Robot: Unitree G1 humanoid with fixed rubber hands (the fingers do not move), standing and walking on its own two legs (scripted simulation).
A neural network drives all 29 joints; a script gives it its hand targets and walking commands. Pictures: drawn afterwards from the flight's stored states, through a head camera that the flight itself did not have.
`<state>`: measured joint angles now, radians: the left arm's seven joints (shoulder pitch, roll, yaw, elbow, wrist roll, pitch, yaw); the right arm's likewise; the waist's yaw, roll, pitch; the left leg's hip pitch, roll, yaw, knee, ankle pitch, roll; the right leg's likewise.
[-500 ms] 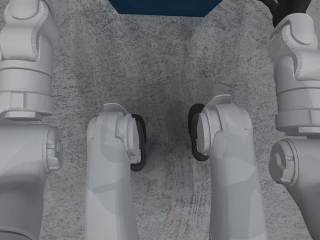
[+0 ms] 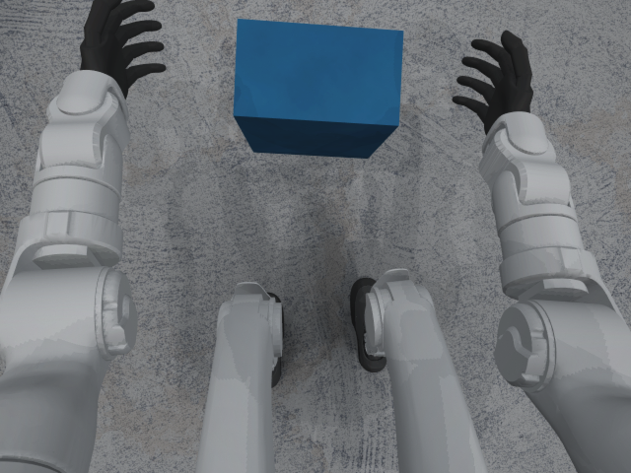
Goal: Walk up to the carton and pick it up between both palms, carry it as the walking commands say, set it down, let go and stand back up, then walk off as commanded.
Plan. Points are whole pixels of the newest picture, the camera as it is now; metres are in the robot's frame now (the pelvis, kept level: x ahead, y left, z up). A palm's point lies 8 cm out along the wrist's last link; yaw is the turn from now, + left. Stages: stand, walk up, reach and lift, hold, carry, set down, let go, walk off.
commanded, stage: set down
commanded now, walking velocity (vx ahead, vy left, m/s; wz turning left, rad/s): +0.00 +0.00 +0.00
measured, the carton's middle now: (315, 102) +0.60 -0.02 -0.40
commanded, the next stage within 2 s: let go in 0.40 s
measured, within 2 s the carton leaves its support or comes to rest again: neither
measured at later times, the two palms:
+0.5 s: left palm (36, 5) +0.53 +0.20 +0.03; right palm (626, 80) +0.46 -0.23 +0.03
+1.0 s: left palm out of the picture +0.35 +0.19 +0.13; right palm out of the picture +0.28 -0.27 +0.14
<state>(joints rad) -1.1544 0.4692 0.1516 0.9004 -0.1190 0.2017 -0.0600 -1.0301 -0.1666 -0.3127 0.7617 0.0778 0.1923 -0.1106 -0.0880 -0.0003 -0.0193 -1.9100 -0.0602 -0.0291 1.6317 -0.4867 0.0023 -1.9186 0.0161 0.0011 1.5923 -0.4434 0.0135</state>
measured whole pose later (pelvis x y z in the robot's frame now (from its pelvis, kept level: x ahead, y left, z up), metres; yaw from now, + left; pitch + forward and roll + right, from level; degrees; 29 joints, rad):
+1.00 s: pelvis +0.06 -0.02 +0.20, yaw +0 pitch +16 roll +0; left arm -0.18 0.21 0.14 0.58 0.02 0.10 -0.07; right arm -0.04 -0.22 -0.10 0.47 -0.02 0.11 0.09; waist -0.08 -0.02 -0.03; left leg -0.76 -0.02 -0.06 0.79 -0.33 -0.02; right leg -0.77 0.04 0.02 0.79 -0.29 -0.02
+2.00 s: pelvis +0.13 -0.02 +0.24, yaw -1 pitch -1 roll +1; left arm 0.24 0.32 0.07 0.69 0.04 0.03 0.03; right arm 0.19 -0.33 -0.07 0.71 -0.05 0.02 -0.02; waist 0.00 0.01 0.00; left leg -0.13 -0.01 -0.05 0.45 -0.30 -0.02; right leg -0.17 0.03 0.02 0.50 -0.30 -0.03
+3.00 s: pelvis +0.11 +0.00 +0.25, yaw -1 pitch -3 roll +1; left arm 0.17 0.37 0.03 0.94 0.02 0.00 0.01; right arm 0.14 -0.38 0.00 0.98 -0.01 -0.02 -0.02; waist 0.01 -0.02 0.02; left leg -0.08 -0.04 -0.04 0.34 -0.22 0.02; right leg -0.12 -0.01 0.03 0.39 -0.23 0.01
